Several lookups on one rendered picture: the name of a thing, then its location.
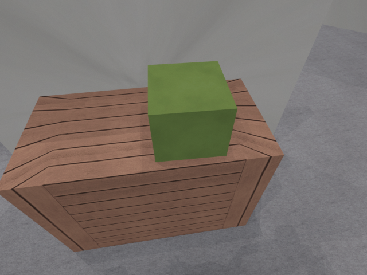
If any carton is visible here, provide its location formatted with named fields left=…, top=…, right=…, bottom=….
left=148, top=61, right=237, bottom=162

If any pedestal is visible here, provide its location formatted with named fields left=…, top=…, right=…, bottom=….
left=0, top=79, right=284, bottom=252

